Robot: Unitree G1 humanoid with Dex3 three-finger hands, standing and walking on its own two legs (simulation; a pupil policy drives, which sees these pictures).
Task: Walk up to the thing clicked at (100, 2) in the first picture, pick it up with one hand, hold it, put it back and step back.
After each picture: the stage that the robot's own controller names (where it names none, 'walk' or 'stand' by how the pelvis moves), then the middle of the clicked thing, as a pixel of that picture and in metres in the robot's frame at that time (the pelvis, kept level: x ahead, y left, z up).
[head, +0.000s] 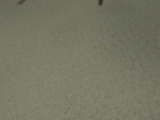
stand; (100, 1) +2.37 -0.28 -0.72
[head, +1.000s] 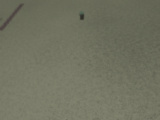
walk; (81, 15) +2.23 +0.11 -0.69
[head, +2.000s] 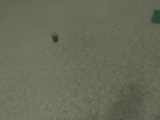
walk; (54, 37) +1.52 +0.46 -0.72
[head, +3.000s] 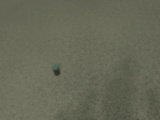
walk; (56, 70) +1.04 +0.36 -0.72
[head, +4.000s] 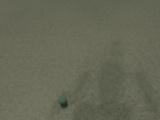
walk; (63, 101) +0.66 +0.25 -0.71
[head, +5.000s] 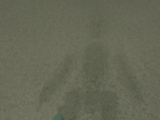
stand; out of the picture +0.42 +0.19 -0.69
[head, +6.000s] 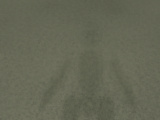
stand; out of the picture +0.35 +0.19 -0.72
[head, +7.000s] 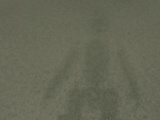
stand; out of the picture +0.37 +0.19 -0.72
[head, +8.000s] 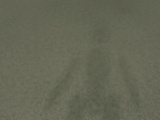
stand; out of the picture +0.34 +0.18 -0.72
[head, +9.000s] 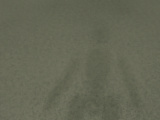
stand; out of the picture +0.34 +0.19 -0.73
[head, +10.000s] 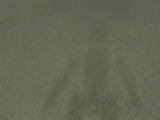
stand; out of the picture +0.34 +0.20 -0.73
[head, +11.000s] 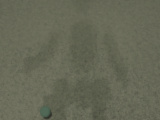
go down; (46, 112) +0.36 +0.21 -0.61
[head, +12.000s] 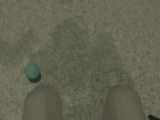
go down; (33, 73) +0.42 +0.22 -0.32
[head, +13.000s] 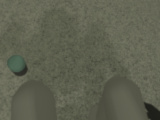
close in; (18, 66) +0.42 +0.23 -0.28
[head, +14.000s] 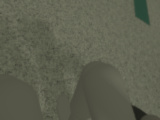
close; out of the picture +0.41 +0.26 -0.22
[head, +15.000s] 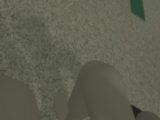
close; out of the picture +0.40 +0.27 -0.22
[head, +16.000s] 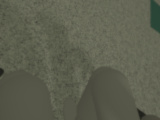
lift; out of the picture +0.36 +0.24 -0.20
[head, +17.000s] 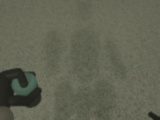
lift; (28, 91) +0.32 +0.19 -0.01
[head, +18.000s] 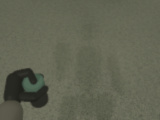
hold; (36, 91) +0.34 +0.17 +0.00
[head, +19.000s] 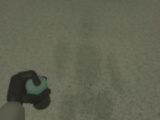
hold; (39, 93) +0.33 +0.17 -0.01
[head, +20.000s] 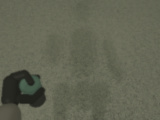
crouch; (33, 92) +0.34 +0.18 -0.06
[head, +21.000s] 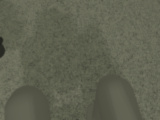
lower; out of the picture +0.47 +0.25 -0.09
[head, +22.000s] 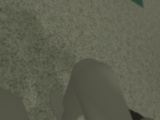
lower; out of the picture +0.44 +0.29 -0.23
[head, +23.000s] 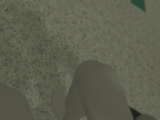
lower; out of the picture +0.43 +0.29 -0.23
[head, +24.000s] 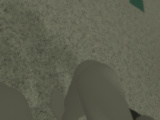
lower; out of the picture +0.43 +0.29 -0.23
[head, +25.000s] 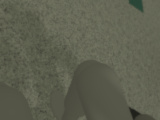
lower; out of the picture +0.42 +0.29 -0.23
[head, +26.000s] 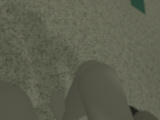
open; out of the picture +0.42 +0.26 -0.23
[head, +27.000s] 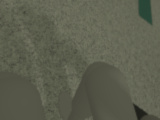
stand; out of the picture +0.42 +0.25 -0.23
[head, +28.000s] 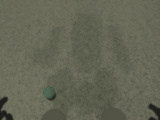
stand; (50, 93) +0.40 +0.19 -0.51
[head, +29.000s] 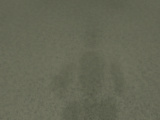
stand; out of the picture +0.36 +0.17 -0.66
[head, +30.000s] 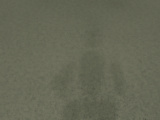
stand; out of the picture +0.37 +0.17 -0.67
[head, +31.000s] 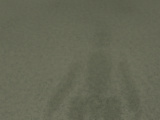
stand; out of the picture +0.38 +0.16 -0.72
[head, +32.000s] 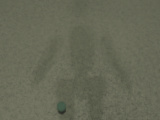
walk; (61, 108) +0.43 +0.11 -0.71
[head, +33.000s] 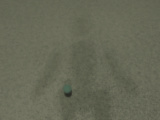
walk; (67, 91) +0.61 +0.15 -0.70
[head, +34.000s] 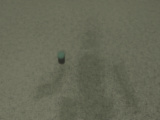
walk; (61, 58) +0.92 +0.19 -0.69
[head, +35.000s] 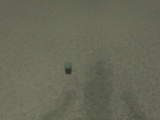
stand; (68, 68) +1.03 +0.17 -0.70
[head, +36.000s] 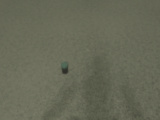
stand; (64, 68) +1.02 +0.20 -0.73
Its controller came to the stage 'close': yes
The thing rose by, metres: 0.71
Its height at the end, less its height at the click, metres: +0.00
